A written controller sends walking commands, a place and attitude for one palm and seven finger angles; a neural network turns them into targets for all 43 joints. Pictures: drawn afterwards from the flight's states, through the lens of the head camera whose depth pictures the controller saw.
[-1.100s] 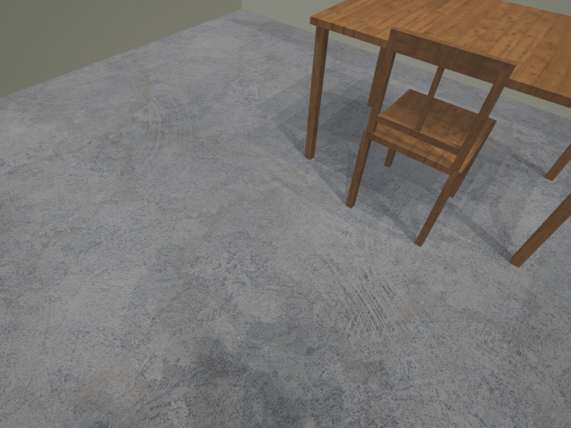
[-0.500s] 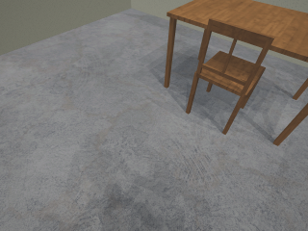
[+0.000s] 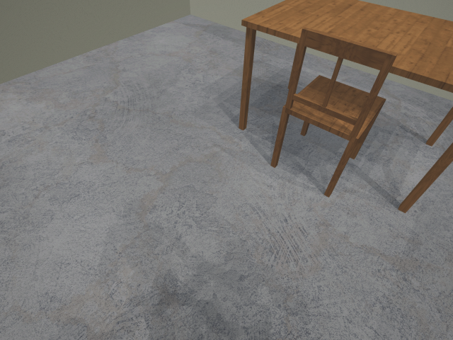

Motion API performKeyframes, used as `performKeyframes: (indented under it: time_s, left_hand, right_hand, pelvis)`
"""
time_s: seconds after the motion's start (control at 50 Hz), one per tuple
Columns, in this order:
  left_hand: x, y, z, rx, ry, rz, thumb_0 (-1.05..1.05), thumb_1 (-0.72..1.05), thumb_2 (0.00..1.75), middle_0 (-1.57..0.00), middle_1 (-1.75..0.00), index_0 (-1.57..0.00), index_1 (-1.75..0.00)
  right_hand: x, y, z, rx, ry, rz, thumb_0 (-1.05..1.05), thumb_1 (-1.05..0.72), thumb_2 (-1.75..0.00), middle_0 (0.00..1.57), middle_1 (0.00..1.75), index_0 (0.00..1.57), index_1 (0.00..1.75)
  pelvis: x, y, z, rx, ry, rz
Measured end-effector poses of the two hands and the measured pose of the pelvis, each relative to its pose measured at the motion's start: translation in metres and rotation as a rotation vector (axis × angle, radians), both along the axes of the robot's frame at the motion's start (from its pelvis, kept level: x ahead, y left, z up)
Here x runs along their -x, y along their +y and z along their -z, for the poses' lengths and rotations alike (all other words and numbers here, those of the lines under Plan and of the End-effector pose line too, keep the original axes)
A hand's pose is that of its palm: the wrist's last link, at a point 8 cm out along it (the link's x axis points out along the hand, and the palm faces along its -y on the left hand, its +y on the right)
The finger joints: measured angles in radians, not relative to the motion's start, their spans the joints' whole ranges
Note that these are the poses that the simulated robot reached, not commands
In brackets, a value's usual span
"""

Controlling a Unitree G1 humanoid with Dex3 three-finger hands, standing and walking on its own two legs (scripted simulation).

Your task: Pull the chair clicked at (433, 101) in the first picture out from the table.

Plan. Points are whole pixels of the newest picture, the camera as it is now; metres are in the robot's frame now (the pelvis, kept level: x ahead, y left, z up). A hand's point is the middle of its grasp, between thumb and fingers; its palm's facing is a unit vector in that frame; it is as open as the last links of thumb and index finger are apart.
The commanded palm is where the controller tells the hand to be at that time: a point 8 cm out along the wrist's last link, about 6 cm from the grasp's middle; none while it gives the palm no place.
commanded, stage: look at it before walking up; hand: left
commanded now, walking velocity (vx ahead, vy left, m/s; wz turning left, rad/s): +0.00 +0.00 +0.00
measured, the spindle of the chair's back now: (332, 83) +1.15 -0.40 -0.13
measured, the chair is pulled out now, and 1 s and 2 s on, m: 0.00 0.00 0.00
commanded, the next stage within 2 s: walk to a spot facing it in 0.54 s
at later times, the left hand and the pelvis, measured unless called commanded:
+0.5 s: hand out of the picture +0.08 +0.25 -0.16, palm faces -0.02 -0.94 -0.33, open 7.4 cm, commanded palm none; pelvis +0.01 +0.00 +0.00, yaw +0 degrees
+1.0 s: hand out of the picture +0.07 +0.17 -0.19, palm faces -0.05 -0.98 -0.20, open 7.4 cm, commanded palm none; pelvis +0.07 -0.02 -0.02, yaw -5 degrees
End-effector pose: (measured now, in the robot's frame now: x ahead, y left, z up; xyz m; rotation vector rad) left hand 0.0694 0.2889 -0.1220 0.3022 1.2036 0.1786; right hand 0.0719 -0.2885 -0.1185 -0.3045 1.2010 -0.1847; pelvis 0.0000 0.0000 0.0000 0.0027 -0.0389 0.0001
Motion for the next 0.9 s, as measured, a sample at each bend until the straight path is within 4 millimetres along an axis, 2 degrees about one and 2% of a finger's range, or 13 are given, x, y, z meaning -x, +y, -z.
performKeyframes:
  time_s: [0.28, 0.68, 0.78, 0.9]
  left_hand:
    - [0.005, 0.001, 0.002, -0.001, 0.028, -0.011, 0.01, 0.90, 0.90, -0.20, -0.30, -0.21, -0.30]
    - [-0.005, 0.001, -0.002, -0.008, 0.016, -0.015, 0.01, 0.90, 0.90, -0.20, -0.30, -0.21, -0.30]
    - [0.000, -0.010, 0.008, 0.019, 0.053, -0.020, 0.01, 0.90, 0.90, -0.20, -0.30, -0.20, -0.30]
    - [0.011, -0.037, 0.028, 0.087, 0.154, -0.014, 0.01, 0.90, 0.90, -0.20, -0.30, -0.20, -0.30]
  right_hand:
    - [-0.001, -0.001, 0.000, 0.005, 0.019, -0.002, 0.01, -0.91, -0.90, 0.20, 0.30, 0.20, 0.30]
    - [-0.019, -0.002, -0.002, 0.005, 0.000, -0.019, 0.01, -0.91, -0.90, 0.20, 0.30, 0.20, 0.30]
    - [-0.014, 0.008, 0.007, -0.021, 0.012, 0.003, 0.01, -0.91, -0.90, 0.20, 0.30, 0.20, 0.30]
    - [0.008, 0.024, 0.027, -0.083, 0.063, 0.085, 0.01, -0.91, -0.90, 0.20, 0.30, 0.20, 0.30]
  pelvis:
    - [-0.004, 0.000, -0.001, 0.001, 0.006, -0.003]
    - [-0.011, -0.002, -0.002, 0.000, 0.010, -0.006]
    - [-0.020, -0.003, 0.002, 0.002, 0.014, 0.021]
    - [-0.046, -0.007, 0.013, -0.011, 0.027, 0.072]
